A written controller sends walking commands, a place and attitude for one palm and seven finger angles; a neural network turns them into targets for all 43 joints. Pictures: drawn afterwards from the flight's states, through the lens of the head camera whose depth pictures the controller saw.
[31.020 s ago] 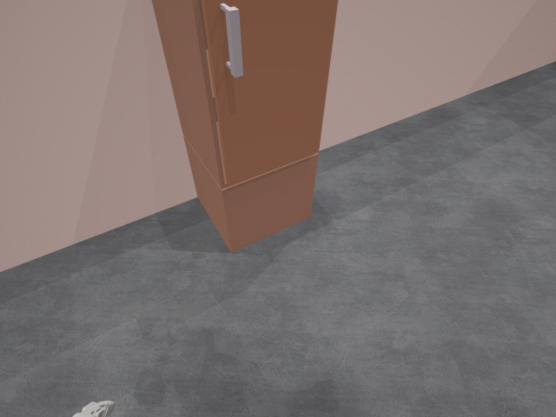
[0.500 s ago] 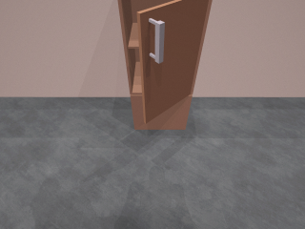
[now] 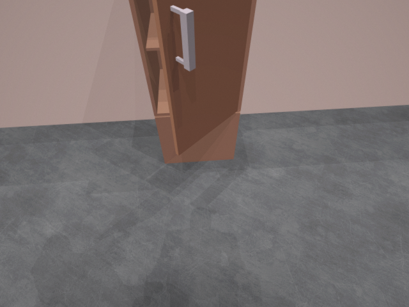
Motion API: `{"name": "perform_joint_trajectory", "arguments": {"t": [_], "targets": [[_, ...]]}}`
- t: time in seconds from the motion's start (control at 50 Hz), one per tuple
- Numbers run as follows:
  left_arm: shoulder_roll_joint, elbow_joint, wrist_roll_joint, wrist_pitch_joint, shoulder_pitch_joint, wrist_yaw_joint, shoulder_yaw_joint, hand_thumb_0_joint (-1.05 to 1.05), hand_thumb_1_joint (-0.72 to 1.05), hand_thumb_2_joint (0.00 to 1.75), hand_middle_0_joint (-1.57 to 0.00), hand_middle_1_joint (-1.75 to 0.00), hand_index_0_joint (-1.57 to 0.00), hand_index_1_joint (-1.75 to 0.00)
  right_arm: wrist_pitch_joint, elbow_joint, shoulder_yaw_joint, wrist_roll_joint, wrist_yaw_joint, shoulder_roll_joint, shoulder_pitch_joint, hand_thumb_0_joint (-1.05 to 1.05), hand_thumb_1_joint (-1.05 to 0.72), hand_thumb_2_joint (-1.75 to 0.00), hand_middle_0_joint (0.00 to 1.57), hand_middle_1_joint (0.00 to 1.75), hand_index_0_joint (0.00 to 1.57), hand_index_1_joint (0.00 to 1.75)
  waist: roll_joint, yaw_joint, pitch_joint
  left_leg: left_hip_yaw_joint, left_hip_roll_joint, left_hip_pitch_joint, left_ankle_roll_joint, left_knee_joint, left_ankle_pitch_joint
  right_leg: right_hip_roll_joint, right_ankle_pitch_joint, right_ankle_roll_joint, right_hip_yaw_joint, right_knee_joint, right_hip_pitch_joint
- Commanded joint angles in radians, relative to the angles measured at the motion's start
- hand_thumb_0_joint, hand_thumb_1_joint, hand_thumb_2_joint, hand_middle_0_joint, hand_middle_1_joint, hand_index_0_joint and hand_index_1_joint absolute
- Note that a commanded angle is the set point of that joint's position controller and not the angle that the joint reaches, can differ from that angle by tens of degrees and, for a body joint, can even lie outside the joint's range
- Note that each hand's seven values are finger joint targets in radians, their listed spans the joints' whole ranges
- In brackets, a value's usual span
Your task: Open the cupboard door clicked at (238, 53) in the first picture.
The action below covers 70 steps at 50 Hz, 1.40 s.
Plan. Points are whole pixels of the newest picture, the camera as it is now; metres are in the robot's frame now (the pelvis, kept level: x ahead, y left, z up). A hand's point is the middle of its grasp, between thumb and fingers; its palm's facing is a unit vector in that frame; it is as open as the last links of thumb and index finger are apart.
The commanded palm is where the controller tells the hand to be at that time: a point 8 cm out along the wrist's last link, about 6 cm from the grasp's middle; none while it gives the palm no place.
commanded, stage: walk to a spot facing it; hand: left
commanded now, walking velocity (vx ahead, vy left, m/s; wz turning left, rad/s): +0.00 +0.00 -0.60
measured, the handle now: (182, 39) +0.72 +0.10 +0.15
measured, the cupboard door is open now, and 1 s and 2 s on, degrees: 41 41 41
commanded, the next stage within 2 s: none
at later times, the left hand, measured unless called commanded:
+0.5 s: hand out of the picture +0.09 +0.15 -0.16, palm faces -0.20 -0.94 -0.26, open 7.4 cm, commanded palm none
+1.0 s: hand (149, 260) +0.24 +0.16 -0.17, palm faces -0.53 -0.82 -0.22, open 7.4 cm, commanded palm none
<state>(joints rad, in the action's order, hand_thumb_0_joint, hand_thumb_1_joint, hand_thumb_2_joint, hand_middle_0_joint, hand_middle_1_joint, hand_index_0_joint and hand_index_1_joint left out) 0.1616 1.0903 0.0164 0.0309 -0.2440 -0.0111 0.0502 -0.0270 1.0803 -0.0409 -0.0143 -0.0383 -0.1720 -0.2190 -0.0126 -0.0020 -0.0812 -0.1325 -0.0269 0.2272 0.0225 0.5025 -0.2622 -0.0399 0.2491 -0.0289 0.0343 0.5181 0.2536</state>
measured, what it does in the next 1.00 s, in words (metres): steps on the spot, turning right: left foot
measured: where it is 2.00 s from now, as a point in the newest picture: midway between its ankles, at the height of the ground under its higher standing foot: outside the picture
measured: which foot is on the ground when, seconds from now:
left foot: down 0.00-0.20, up 0.22-0.72, down 0.74-1.00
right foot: down 0.00-0.74, up 0.76-1.00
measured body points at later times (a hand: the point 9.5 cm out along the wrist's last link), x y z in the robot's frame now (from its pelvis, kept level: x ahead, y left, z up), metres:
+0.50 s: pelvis +0.00 -0.04 +0.01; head +0.06 -0.07 +0.45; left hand +0.11 +0.20 -0.14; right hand +0.06 -0.31 -0.14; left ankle +0.03 +0.13 -0.66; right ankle +0.00 -0.11 -0.74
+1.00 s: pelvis +0.05 +0.02 +0.01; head +0.11 +0.01 +0.45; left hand +0.27 +0.20 -0.15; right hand -0.05 -0.22 -0.12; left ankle +0.07 +0.12 -0.74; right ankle -0.04 -0.11 -0.67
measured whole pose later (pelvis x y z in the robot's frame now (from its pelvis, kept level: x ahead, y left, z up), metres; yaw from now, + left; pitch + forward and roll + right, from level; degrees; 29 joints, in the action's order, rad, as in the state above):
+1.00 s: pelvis +0.05 +0.02 +0.01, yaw -36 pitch +0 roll -3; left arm 0.28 0.90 0.02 0.06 -0.15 0.03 0.09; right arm -0.01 0.89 -0.03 -0.02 -0.04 -0.19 -0.22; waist 0.02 0.02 -0.13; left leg -0.13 -0.08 0.17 0.02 0.48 -0.32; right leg 0.02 0.41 0.06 -0.01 0.98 0.48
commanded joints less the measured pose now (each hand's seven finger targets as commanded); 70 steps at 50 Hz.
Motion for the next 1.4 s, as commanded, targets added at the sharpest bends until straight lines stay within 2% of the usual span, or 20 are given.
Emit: {"name": "perform_joint_trajectory", "arguments": {"t": [0.0, 0.06, 0.14, 0.16, 0.18, 0.22, 0.32, 0.56, 0.66, 0.68, 0.72, 0.76, 0.84, 1.02, 1.1, 1.14, 1.16, 1.2, 1.28, 1.38], "targets": [[0.123, -0.100, 0.006, -0.004, -0.001, 0.003, 0.041, 0.00, 0.90, 0.90, -0.20, -0.30, -0.20, -0.30, 0.013, -0.074, -0.047, -0.008, -0.013, -0.185, -0.054, 0.00, -0.90, -0.90, 0.20, 0.30, 0.20, 0.30, -0.117, -0.012, 0.061, 0.237, -0.269, -0.087, 0.079, -0.179, 0.008, 0.036, -0.042, 0.000, 0.035, 0.135, 0.142], [0.104, -0.132, 0.010, 0.008, 0.022, 0.011, 0.047, 0.00, 0.90, 0.90, -0.20, -0.30, -0.20, -0.30, 0.020, -0.096, -0.053, -0.016, -0.012, -0.194, -0.047, 0.00, -0.90, -0.90, 0.20, 0.30, 0.20, 0.30, -0.167, -0.010, 0.064, 0.255, -0.383, -0.109, 0.165, -0.214, 0.176, 0.056, 0.260, 0.022, -0.024, 0.383, 0.203], [0.096, -0.120, 0.007, -0.003, -0.073, 0.018, 0.051, 0.00, 0.90, 0.90, -0.20, -0.30, -0.20, -0.30, 0.015, -0.135, -0.055, -0.017, -0.009, -0.200, 0.034, 0.00, -0.90, -0.90, 0.20, 0.30, 0.20, 0.30, -0.053, 0.055, 0.063, 0.061, -0.302, -0.017, 0.067, -0.007, 0.278, 0.067, 0.064, 0.023, -0.064, 0.093, 0.002], [0.138, -0.109, 0.014, -0.014, -0.125, 0.013, 0.058, 0.00, 0.90, 0.90, -0.20, -0.30, -0.20, -0.30, 0.009, -0.151, -0.054, -0.005, -0.006, -0.184, 0.054, 0.00, -0.90, -0.90, 0.20, 0.30, 0.20, 0.30, 0.112, 0.080, 0.063, 0.004, -0.206, 0.048, 0.005, 0.154, 0.144, 0.100, -0.154, 0.006, 0.036, -0.100, -0.062], [0.257, -0.112, 0.027, -0.022, -0.127, -0.005, 0.081, 0.00, 0.90, 0.90, -0.20, -0.30, -0.20, -0.30, 0.006, -0.185, -0.046, 0.005, 0.001, -0.108, 0.055, 0.00, -0.90, -0.90, 0.20, 0.30, 0.20, 0.30, 0.425, 0.073, 0.041, -0.073, -0.045, 0.293, -0.068, 0.379, -0.270, 0.352, -0.361, -0.085, 0.431, -0.229, -0.151], [0.280, -0.128, 0.005, -0.015, -0.106, -0.015, 0.083, 0.00, 0.90, 0.90, -0.20, -0.30, -0.20, -0.30, -0.011, -0.195, -0.048, 0.006, 0.014, -0.127, 0.084, 0.00, -0.90, -0.90, 0.20, 0.30, 0.20, 0.30, 0.248, 0.066, 0.020, 0.117, -0.033, 0.339, -0.059, 0.635, -0.325, 0.378, -0.198, -0.203, 0.449, -0.239, -0.083], [0.217, -0.175, 0.000, -0.028, -0.021, -0.019, 0.073, 0.00, 0.90, 0.90, -0.20, -0.30, -0.20, -0.30, -0.015, -0.188, -0.051, 0.000, 0.019, -0.117, 0.107, 0.00, -0.90, -0.90, 0.20, 0.30, 0.20, 0.30, 0.073, 0.025, 0.084, 0.166, -0.032, 0.357, -0.083, 0.641, -0.113, 0.239, -0.258, -0.118, 0.359, -0.193, -0.146], [0.238, -0.199, 0.014, -0.018, -0.056, -0.014, 0.081, 0.00, 0.90, 0.90, -0.20, -0.30, -0.20, -0.30, 0.001, -0.261, -0.042, 0.010, 0.004, -0.123, 0.198, 0.00, -0.90, -0.90, 0.20, 0.30, 0.20, 0.30, 0.132, 0.054, 0.117, 0.181, 0.012, 0.282, -0.084, 0.390, -0.189, 0.217, -0.404, -0.173, 0.466, -0.148, -0.172], [0.244, -0.225, 0.007, -0.011, 0.033, -0.013, 0.081, 0.00, 0.90, 0.90, -0.20, -0.30, -0.20, -0.30, 0.021, -0.240, -0.039, 0.022, -0.007, -0.127, 0.066, 0.00, -0.90, -0.90, 0.20, 0.30, 0.20, 0.30, 0.135, -0.016, 0.178, 0.181, 0.030, 0.019, -0.067, 0.042, -0.056, 0.159, -0.443, -0.110, 0.454, -0.059, -0.063], [0.223, -0.237, -0.003, -0.009, 0.058, -0.011, 0.073, 0.00, 0.90, 0.90, -0.20, -0.30, -0.20, -0.30, 0.032, -0.222, -0.041, 0.021, -0.014, -0.158, 0.004, 0.00, -0.90, -0.90, 0.20, 0.30, 0.20, 0.30, 0.087, -0.045, 0.199, 0.204, -0.025, -0.146, -0.052, -0.095, 0.036, 0.106, -0.344, -0.058, 0.387, -0.003, 0.040], [0.163, -0.263, -0.008, -0.007, 0.039, 0.006, 0.058, 0.00, 0.90, 0.90, -0.20, -0.30, -0.20, -0.30, 0.035, -0.242, -0.064, -0.003, -0.023, -0.302, -0.008, 0.00, -0.90, -0.90, 0.20, 0.30, 0.20, 0.30, -0.287, -0.031, 0.170, 0.589, -0.446, -0.272, 0.125, -0.230, 0.237, -0.059, 0.391, 0.063, 0.076, 0.353, 0.337], [0.188, -0.273, 0.009, 0.000, 0.056, 0.021, 0.063, 0.00, 0.90, 0.90, -0.20, -0.30, -0.20, -0.30, 0.028, -0.277, -0.044, -0.019, -0.026, -0.245, 0.040, 0.00, -0.90, -0.90, 0.20, 0.30, 0.20, 0.30, -0.094, -0.002, 0.085, 0.477, -0.422, -0.111, 0.186, -0.199, 0.372, 0.012, 0.315, 0.083, 0.048, 0.582, 0.321], [0.162, -0.252, 0.004, 0.011, 0.062, 0.040, 0.059, 0.00, 0.90, 0.90, -0.20, -0.30, -0.20, -0.30, 0.036, -0.271, -0.030, -0.016, -0.022, -0.196, 0.024, 0.00, -0.90, -0.90, 0.20, 0.30, 0.20, 0.30, -0.172, 0.013, 0.096, 0.197, -0.263, -0.164, 0.107, -0.119, 0.624, 0.046, 0.201, 0.100, -0.001, 0.637, 0.331], [0.133, -0.279, 0.004, 0.005, 0.174, 0.049, 0.033, 0.00, 0.90, 0.90, -0.20, -0.30, -0.20, -0.30, 0.030, -0.217, -0.046, -0.018, -0.006, -0.235, -0.106, 0.00, -0.90, -0.90, 0.20, 0.30, 0.20, 0.30, -0.176, -0.045, 0.082, 0.085, -0.300, -0.190, 0.089, -0.070, 0.645, 0.051, 0.176, 0.061, -0.120, 0.258, 0.176], [0.170, -0.241, 0.003, -0.009, 0.036, 0.041, 0.044, 0.00, 0.90, 0.90, -0.20, -0.30, -0.20, -0.30, 0.027, -0.225, -0.050, -0.007, 0.005, -0.246, -0.065, 0.00, -0.90, -0.90, 0.20, 0.30, 0.20, 0.30, -0.130, 0.040, 0.134, 0.007, -0.280, -0.075, 0.012, 0.119, 0.552, 0.040, -0.042, 0.011, -0.131, -0.040, -0.123], [0.367, -0.189, 0.012, -0.025, -0.147, 0.016, 0.088, 0.00, 0.90, 0.90, -0.20, -0.30, -0.20, -0.30, 0.026, -0.299, -0.021, 0.009, 0.023, -0.136, 0.023, 0.00, -0.90, -0.90, 0.20, 0.30, 0.20, 0.30, 0.362, 0.131, 0.180, -0.075, -0.039, 0.410, -0.094, 0.591, -0.398, 0.443, -0.371, -0.190, 0.462, -0.190, -0.438], [0.361, -0.187, -0.003, -0.021, -0.145, -0.002, 0.086, 0.00, 0.90, 0.90, -0.20, -0.30, -0.20, -0.30, 0.011, -0.306, -0.025, 0.002, 0.018, -0.182, 0.051, 0.00, -0.90, -0.90, 0.20, 0.30, 0.20, 0.30, 0.291, 0.137, 0.149, 0.098, -0.072, 0.464, -0.076, 0.668, -0.411, 0.459, -0.205, -0.233, 0.449, -0.207, -0.381], [0.294, -0.231, 0.005, -0.018, 0.005, -0.010, 0.075, 0.00, 0.90, 0.90, -0.20, -0.30, -0.20, -0.30, 0.008, -0.288, -0.035, 0.000, 0.034, -0.170, 0.077, 0.00, -0.90, -0.90, 0.20, 0.30, 0.20, 0.30, 0.262, 0.075, 0.010, 0.123, -0.103, 0.482, -0.077, 0.678, -0.280, 0.353, 0.309, -0.204, 0.415, -0.306, -0.168], [0.271, -0.254, 0.011, -0.043, 0.087, 0.006, 0.064, 0.00, 0.90, 0.90, -0.20, -0.30, -0.20, -0.30, 0.008, -0.250, -0.041, -0.009, 0.054, -0.142, 0.012, 0.00, -0.90, -0.90, 0.20, 0.30, 0.20, 0.30, 0.139, -0.005, 0.004, 0.080, -0.074, 0.284, -0.095, 0.515, -0.110, 0.254, 0.264, -0.156, 0.254, -0.320, 0.024], [0.281, -0.230, 0.015, -0.054, 0.039, 0.024, 0.073, 0.00, 0.90, 0.90, -0.20, -0.30, -0.20, -0.30, 0.037, -0.268, -0.043, -0.004, 0.055, -0.125, 0.030, 0.00, -0.90, -0.90, 0.20, 0.30, 0.20, 0.30, 0.165, 0.012, 0.018, 0.057, -0.024, 0.195, -0.092, 0.274, -0.123, 0.230, 0.280, -0.167, 0.293, -0.298, 0.012]]}}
